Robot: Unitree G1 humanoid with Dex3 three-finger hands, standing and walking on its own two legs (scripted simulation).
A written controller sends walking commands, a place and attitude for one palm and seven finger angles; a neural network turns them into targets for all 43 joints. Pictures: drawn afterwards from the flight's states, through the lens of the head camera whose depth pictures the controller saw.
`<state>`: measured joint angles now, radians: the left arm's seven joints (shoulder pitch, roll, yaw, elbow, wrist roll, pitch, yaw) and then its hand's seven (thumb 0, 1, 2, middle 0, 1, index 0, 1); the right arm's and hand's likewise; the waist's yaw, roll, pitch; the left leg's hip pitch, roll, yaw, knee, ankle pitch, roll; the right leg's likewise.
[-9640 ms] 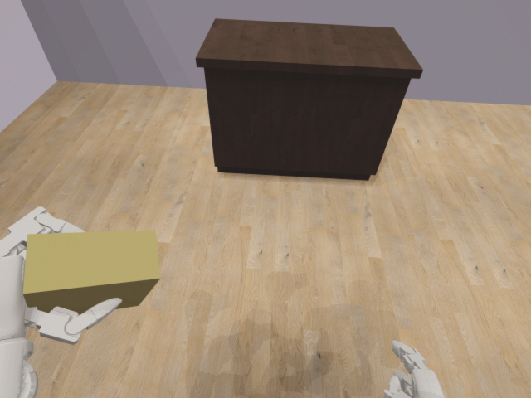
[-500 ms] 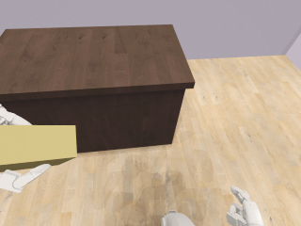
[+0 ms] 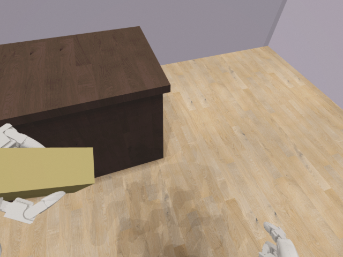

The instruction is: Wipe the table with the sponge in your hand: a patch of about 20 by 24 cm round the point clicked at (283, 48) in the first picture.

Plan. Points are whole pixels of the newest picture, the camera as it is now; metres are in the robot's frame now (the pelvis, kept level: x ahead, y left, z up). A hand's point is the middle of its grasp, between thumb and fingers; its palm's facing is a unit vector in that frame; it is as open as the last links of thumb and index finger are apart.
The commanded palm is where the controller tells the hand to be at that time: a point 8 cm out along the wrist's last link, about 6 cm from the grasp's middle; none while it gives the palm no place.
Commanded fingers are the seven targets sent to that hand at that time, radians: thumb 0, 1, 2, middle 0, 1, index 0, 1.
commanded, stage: take the last steps up to it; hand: left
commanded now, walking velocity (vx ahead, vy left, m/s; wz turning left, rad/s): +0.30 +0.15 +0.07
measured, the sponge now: (57, 174) +0.23 +0.20 +0.15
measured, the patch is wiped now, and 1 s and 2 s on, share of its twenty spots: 0.00 0.00 0.00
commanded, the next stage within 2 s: come to a stop and stand still in 0.94 s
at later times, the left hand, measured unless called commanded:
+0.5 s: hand (34, 153) +0.25 +0.24 +0.17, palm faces +0.38 -0.78 -0.49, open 10.0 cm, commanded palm +0.20 +0.29 +0.18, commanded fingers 0.00 0.10 1.30 -1.20 -1.60 -1.20 -1.60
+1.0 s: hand (40, 100) +0.37 +0.28 +0.18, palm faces +0.40 -0.75 -0.53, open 10.0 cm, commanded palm +0.31 +0.32 +0.18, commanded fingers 0.00 0.10 1.30 -1.20 -1.60 -1.20 -1.60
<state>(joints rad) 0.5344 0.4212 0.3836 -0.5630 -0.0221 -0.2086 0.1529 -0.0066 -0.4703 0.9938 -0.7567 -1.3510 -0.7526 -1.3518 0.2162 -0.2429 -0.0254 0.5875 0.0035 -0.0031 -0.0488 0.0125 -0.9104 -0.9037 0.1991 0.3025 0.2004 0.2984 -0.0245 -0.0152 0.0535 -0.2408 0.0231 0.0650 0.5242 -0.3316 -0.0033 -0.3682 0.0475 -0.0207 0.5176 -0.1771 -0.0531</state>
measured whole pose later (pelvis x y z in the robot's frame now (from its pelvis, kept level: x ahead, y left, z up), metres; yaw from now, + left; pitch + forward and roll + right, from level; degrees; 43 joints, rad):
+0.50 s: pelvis +0.05 +0.00 +0.01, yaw +2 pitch +1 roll +2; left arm 0.52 0.38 0.35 -0.50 0.00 -0.26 0.15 -0.01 -0.47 1.00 -0.76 -1.35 -0.75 -1.35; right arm 0.22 -0.22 -0.03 0.61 -0.01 -0.05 -0.04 0.01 -0.91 -0.90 0.20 0.30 0.20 0.30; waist 0.01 -0.02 0.07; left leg -0.38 0.07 0.10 0.65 -0.29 0.00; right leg -0.19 -0.09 -0.09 0.48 -0.31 0.00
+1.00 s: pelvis +0.16 +0.04 +0.01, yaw +2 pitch +1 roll +4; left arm 0.50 0.37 0.38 -0.47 -0.01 -0.27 0.15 -0.01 -0.47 1.00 -0.75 -1.35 -0.75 -1.35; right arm 0.18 -0.21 -0.02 0.65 0.00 -0.04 -0.04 0.01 -0.91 -0.90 0.20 0.30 0.20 0.30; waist 0.00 0.00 0.08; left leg -0.48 0.04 0.09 0.93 -0.37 -0.02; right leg -0.20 -0.10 -0.12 0.52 -0.34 -0.01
